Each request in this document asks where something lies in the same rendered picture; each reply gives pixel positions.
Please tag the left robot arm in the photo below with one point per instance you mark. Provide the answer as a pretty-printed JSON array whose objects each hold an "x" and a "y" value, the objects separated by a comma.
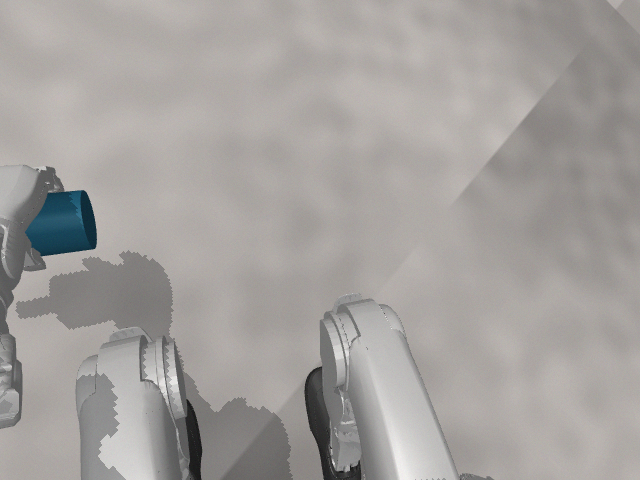
[{"x": 13, "y": 243}]

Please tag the left robot foot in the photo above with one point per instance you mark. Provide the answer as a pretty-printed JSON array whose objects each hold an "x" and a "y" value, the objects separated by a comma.
[{"x": 194, "y": 441}]

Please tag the right robot foot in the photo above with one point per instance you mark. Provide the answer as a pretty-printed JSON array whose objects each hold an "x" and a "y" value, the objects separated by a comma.
[{"x": 319, "y": 425}]

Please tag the bottle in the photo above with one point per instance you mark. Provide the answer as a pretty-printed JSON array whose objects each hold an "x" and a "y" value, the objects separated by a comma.
[{"x": 65, "y": 224}]

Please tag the left robot hand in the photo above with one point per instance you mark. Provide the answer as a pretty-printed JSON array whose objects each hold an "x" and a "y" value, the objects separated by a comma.
[{"x": 23, "y": 191}]

